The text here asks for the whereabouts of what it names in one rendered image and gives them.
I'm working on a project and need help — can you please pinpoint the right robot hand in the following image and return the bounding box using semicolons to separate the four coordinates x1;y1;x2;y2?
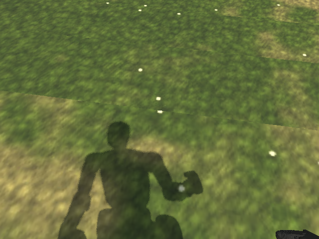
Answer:
275;229;319;239

